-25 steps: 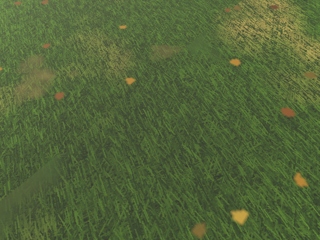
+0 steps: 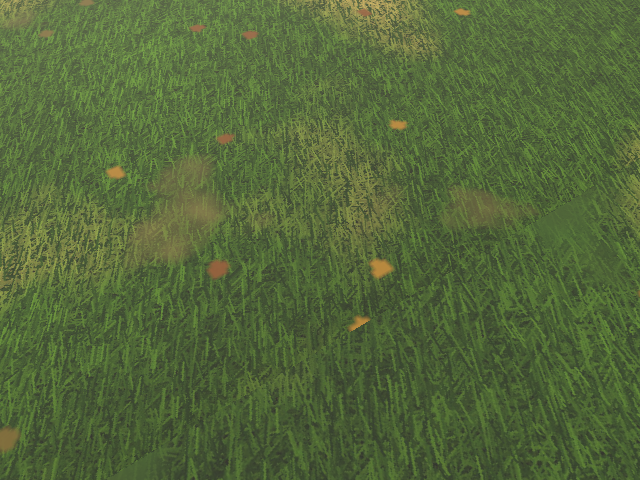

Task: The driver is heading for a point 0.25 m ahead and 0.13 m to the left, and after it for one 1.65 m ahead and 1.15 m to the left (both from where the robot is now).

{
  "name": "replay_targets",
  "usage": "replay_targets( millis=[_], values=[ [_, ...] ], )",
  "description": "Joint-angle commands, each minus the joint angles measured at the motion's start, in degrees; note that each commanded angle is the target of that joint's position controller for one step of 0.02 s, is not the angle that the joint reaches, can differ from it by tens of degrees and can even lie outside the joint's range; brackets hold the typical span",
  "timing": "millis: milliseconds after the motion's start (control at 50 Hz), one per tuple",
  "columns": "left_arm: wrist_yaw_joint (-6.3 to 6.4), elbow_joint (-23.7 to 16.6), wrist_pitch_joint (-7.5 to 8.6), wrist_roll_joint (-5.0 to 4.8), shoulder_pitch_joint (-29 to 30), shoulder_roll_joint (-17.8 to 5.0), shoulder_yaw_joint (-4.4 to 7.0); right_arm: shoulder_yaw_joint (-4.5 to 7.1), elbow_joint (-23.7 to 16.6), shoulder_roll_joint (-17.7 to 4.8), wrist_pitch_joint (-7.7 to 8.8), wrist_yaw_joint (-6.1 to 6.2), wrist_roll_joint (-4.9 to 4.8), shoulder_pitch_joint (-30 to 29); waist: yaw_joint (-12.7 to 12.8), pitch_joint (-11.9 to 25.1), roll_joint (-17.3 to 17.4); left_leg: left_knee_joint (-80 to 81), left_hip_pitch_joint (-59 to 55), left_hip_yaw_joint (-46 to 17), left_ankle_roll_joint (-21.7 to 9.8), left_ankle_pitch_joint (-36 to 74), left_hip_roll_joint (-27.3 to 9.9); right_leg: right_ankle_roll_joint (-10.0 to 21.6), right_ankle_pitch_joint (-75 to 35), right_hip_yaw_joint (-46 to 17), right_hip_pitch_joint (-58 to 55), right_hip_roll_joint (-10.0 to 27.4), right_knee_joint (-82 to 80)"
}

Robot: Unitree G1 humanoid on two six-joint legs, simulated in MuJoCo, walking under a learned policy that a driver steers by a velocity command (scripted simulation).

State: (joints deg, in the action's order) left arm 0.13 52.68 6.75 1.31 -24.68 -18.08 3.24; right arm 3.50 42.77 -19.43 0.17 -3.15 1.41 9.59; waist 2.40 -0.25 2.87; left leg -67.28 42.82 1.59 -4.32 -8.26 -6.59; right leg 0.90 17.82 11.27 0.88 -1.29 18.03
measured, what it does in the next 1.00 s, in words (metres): walks ahead, turning left: left foot, then right foot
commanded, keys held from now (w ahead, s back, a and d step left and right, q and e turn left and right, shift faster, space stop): w+q+shift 0.02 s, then q+shift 0.78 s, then shift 0.20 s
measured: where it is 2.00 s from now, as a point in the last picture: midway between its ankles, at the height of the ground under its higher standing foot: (306, 426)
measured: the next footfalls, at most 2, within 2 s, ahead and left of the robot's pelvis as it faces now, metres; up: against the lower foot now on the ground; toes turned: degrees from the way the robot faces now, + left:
left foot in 0.16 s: +0.38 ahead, +0.07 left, +0.00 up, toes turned +11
right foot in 0.58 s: +0.55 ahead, -0.07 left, +0.00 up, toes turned +40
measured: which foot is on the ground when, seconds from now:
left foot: up 0.00-0.14, down 0.16-0.60, up 0.62-0.92, down 0.94-1.00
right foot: down 0.00-0.16, up 0.18-0.56, down 0.58-0.96, up 0.98-1.00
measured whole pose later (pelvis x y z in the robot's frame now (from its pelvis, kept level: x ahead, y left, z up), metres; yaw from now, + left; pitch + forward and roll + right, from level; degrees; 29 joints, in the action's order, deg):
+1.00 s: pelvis +0.41 +0.02 +0.00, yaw +54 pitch +1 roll -3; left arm 2.6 39.6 5.5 2.4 -10.2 -19.2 3.6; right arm 1.9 35.4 -18.0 5.3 -5.5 1.7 11.2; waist 3.1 -0.5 0.9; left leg -31.2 17.8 0.3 -3.5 -14.9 -1.1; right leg -3.4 22.9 9.3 14.4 4.7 32.3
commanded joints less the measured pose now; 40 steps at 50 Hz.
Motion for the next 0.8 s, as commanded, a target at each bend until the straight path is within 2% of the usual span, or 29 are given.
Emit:
replay_targets(
  millis=[20,40,60,100,140,160,180,200,220,240,260,280,300,320,360,400,440,500,540,560,580,600,620,640,680,700,720,760,800],
  values=[
    [-0.15,-4.3,2.06,-0.09,7.6,-1.7,-0.40,-1.98,-5.8,2.7,0.08,-1.37,-0.24,-3.8,-4.7,-6.9,-6.1,9.9,-1.4,0.9,-1.1,9.5,-1.5,3.1,-25.3,0.1,8.1,12.1,-12.1],
    [0.13,-4.2,2.02,-0.35,8.1,-1.9,-0.43,-2.14,-6.1,2.3,0.21,-1.69,0.06,-5.6,-4.9,-8.6,-3.9,16.0,-4.5,3.8,-1.8,12.5,0.1,2.5,-31.7,3.1,8.8,11.0,-12.0],
    [0.57,-4.5,2.04,-0.35,7.9,-2.4,-0.48,-2.05,-4.7,1.9,0.19,-1.91,-0.17,-5.1,-4.3,-6.4,-2.2,19.6,-9.9,8.3,-2.3,15.7,4.5,1.5,-44.2,5.7,7.0,8.4,-9.9],
    [1.36,-4.7,2.19,-1.44,5.4,-7.2,0.48,-2.03,-4.2,1.1,0.99,-2.11,1.11,-0.9,-7.0,-5.0,-4.6,25.8,-18.1,11.8,-3.3,15.2,9.0,-0.2,-67.7,5.4,4.0,12.0,2.4],
    [1.65,-6.3,0.14,-1.78,8.2,-10.4,1.59,0.07,0.6,-2.8,1.20,-0.70,1.40,15.9,-14.6,4.8,-6.5,27.4,-37.1,9.6,-6.0,12.6,13.0,-0.4,-69.6,3.3,5.9,14.2,25.6],
    [-4.16,-3.1,1.37,11.97,0.9,-11.3,-0.37,2.18,7.9,-7.6,3.01,-0.19,0.96,32.2,-15.5,11.5,0.7,23.9,-68.7,-7.8,-6.5,24.0,7.6,-8.4,-40.5,-1.1,25.9,14.2,38.8],
    [-5.55,-3.6,0.51,7.19,1.8,-8.1,1.27,2.48,6.5,-12.2,3.10,0.55,3.79,35.4,-17.4,24.3,9.1,27.2,-79.7,-17.6,-12.6,65.8,-0.2,-12.5,15.2,-2.5,29.0,-1.5,71.6],
    [-7.05,-10.4,1.35,3.55,-3.3,-1.5,-1.58,4.13,7.1,-18.8,3.46,0.11,3.09,34.3,-10.9,37.5,7.8,27.9,-91.2,-38.9,-23.6,74.5,-10.6,-13.4,17.6,-20.4,40.2,-3.0,78.3],
    [-5.88,-14.7,2.10,-0.11,11.7,-6.3,-1.31,4.13,5.6,-15.3,5.36,-0.34,2.62,24.2,-13.8,12.9,0.1,33.9,-70.6,-38.6,-22.4,63.2,-10.6,-13.0,15.8,-23.3,53.9,-1.9,77.5],
    [-3.81,-16.9,1.87,-0.10,13.7,-8.2,-1.19,3.10,4.6,-11.5,6.73,-0.37,1.43,16.6,-9.8,8.9,-4.4,36.4,-55.9,-33.0,-21.6,53.0,-9.4,-10.4,16.0,-22.6,50.1,-0.3,73.4],
    [-1.28,-15.9,0.19,2.36,8.9,-7.9,-1.22,1.44,3.9,-5.9,7.30,-0.45,0.78,8.5,-3.2,7.1,-9.2,42.4,-41.2,-30.8,-20.0,44.3,-7.1,-7.8,11.2,-22.6,42.2,3.1,64.6],
    [0.43,-15.3,-0.73,4.06,5.5,-6.8,-1.91,0.41,2.9,-4.9,7.58,-1.15,1.32,6.6,0.6,6.1,-5.2,46.1,-27.8,-29.6,-21.7,50.0,-4.7,-7.8,12.5,-21.7,32.4,5.0,61.8],
    [1.27,-15.9,-1.87,4.07,4.2,-6.0,-2.46,0.11,1.4,-4.5,7.79,-2.02,1.20,3.7,3.7,5.6,-3.1,50.3,-21.0,-30.1,-22.0,48.4,-4.3,-7.9,15.0,-21.7,27.7,5.8,58.9],
    [1.68,-16.0,-2.49,3.49,4.6,-6.2,-2.76,0.21,0.5,-4.1,8.26,-2.69,0.84,2.7,3.6,6.9,-4.7,53.0,-18.9,-29.4,-20.7,41.3,-2.5,-8.2,13.7,-21.2,25.0,6.7,53.2],
    [1.81,-15.5,-3.24,2.03,5.7,-5.1,-3.13,1.23,-1.5,-7.1,9.36,-2.97,1.68,1.7,3.6,5.8,-7.4,53.0,-15.6,-25.3,-16.9,34.7,1.7,-8.4,6.2,-18.8,21.3,6.5,44.3],
    [1.30,-15.5,-3.96,1.54,9.3,-2.5,-3.77,1.78,-2.8,-8.4,9.59,-2.24,1.83,3.2,2.7,4.3,-6.5,51.1,-13.9,-21.8,-12.1,28.6,6.4,-8.1,-2.0,-17.0,17.1,5.3,35.0],
    [0.29,-16.4,-4.54,0.90,13.6,-2.1,-3.66,2.02,-4.6,-8.6,9.02,-1.62,1.37,5.2,1.0,3.1,-3.6,49.7,-14.2,-22.1,-9.0,21.0,9.2,-8.0,-7.6,-15.5,13.9,2.3,28.2],
    [0.24,-16.2,-3.75,0.15,16.1,-4.2,-2.61,2.56,-6.7,-8.2,8.04,-1.91,0.07,7.6,-1.5,1.4,1.4,46.6,-24.1,-29.7,-9.8,15.1,6.5,-8.6,-8.9,-17.3,17.1,0.8,19.4],
    [1.11,-15.6,-2.18,-0.92,16.4,-5.3,-1.95,2.87,-7.0,-7.7,7.23,-2.33,-0.51,8.1,-1.9,1.9,1.2,41.8,-31.1,-34.6,-9.9,19.1,4.5,-7.5,-9.7,-17.9,17.9,0.7,10.9],
    [1.38,-15.0,-1.29,-1.46,15.9,-5.8,-1.72,2.49,-6.8,-6.4,7.06,-2.46,-0.67,8.4,-1.7,2.4,0.0,39.7,-31.8,-36.2,-8.3,18.8,5.2,-5.3,-14.4,-18.0,15.1,1.3,6.2],
    [1.77,-14.2,-0.53,-1.87,13.3,-7.1,-1.22,1.46,-7.1,-4.3,6.87,-2.75,-0.75,8.2,-0.5,5.2,-1.6,36.2,-30.4,-36.1,-5.4,16.3,7.1,-0.1,-22.8,-19.7,8.2,4.9,3.3],
    [2.33,-13.7,0.56,-2.13,8.8,-11.5,-0.10,-0.04,-8.8,-0.4,6.80,-2.78,-0.71,9.1,-0.8,12.8,-8.4,26.8,-23.2,-28.8,0.3,5.4,13.3,12.4,-43.5,-29.8,-6.4,15.9,4.0],
    [1.96,-14.9,0.56,-0.69,11.2,-14.3,0.97,-1.05,-9.4,2.3,6.84,-2.05,1.81,13.6,-2.7,17.3,-19.2,17.9,-5.0,-17.1,6.1,-27.1,20.4,28.3,-52.6,-46.0,-19.7,30.1,1.2],
    [2.43,-15.3,0.39,0.79,12.0,-12.6,1.68,0.93,-8.7,-5.2,5.51,-1.26,2.90,10.0,0.5,9.8,-10.5,8.4,-2.2,-14.2,7.7,-30.7,14.7,24.2,-44.2,-43.2,-13.3,28.7,-0.9],
    [2.38,-17.3,0.28,-1.39,20.1,-7.7,0.48,2.11,-6.7,-8.1,4.03,1.11,2.84,10.0,-3.0,5.2,-8.3,1.0,-6.9,-9.7,9.1,-23.9,9.9,14.7,-32.9,-27.5,-1.2,20.7,-3.1],
    [2.76,-18.0,0.04,-1.97,21.3,-5.4,-0.29,1.64,-7.0,-6.6,4.19,1.46,3.49,9.6,-3.3,4.8,-10.3,-0.2,-9.9,-8.0,9.3,-21.7,8.4,13.5,-31.3,-22.9,3.1,18.8,-4.8],
    [3.53,-18.8,-0.13,-1.55,22.0,-5.4,-0.17,0.40,-7.6,-4.3,4.48,0.66,3.92,8.2,-3.1,4.2,-9.6,-3.5,-12.2,-5.1,9.4,-19.9,7.8,13.0,-30.8,-19.5,6.5,17.5,-6.0],
    [4.85,-19.3,-0.27,-0.38,22.8,-8.3,0.92,-1.40,-8.4,-1.3,4.46,-1.83,2.25,6.7,-2.4,3.2,-6.6,0.3,-14.1,-2.3,9.5,-16.6,5.5,11.9,-27.2,-12.6,8.9,14.7,-7.8],
    [5.62,-18.8,-0.17,0.24,20.7,-11.2,2.23,-1.98,-9.7,-0.9,3.85,-4.39,1.64,4.0,-0.5,1.9,-7.1,10.4,-16.1,-0.3,9.4,-15.5,2.5,10.2,-24.3,-7.1,8.6,13.8,-7.9]
  ],
)
Velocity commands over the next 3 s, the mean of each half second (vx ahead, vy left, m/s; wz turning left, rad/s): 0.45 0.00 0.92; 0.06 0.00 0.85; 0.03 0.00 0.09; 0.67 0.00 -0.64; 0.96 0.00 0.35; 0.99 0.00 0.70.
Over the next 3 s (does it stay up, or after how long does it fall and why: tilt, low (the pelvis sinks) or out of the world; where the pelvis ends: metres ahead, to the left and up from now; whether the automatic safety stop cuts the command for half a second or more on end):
stays up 1.33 0.63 -0.18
